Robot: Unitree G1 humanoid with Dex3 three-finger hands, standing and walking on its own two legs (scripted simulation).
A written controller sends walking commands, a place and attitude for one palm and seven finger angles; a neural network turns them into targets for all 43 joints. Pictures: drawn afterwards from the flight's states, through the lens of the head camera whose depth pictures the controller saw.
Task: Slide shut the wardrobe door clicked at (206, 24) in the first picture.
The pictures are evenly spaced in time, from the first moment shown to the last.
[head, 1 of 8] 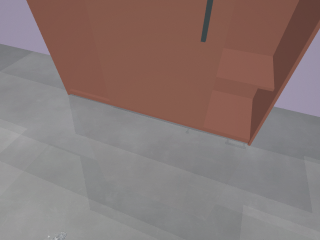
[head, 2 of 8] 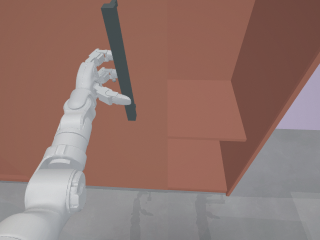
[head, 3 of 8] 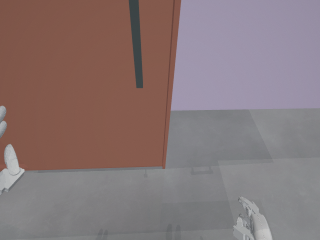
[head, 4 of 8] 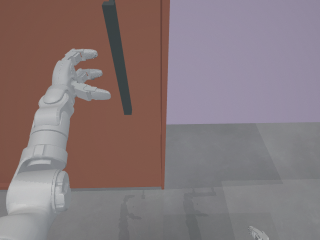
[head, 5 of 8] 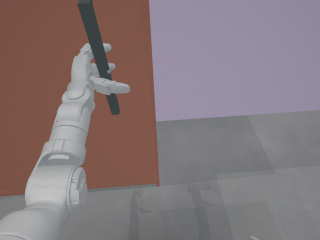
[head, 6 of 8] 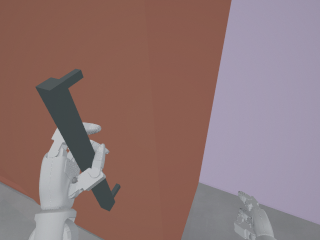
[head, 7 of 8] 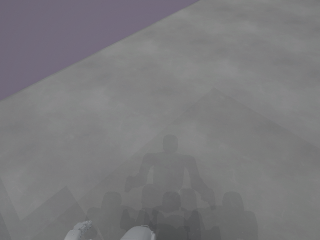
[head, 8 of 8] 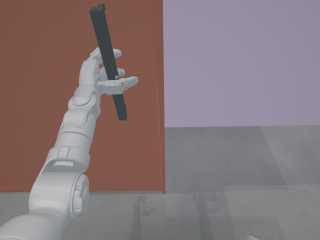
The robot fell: no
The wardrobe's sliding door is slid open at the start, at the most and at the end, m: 0.37 0.37 0.01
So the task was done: yes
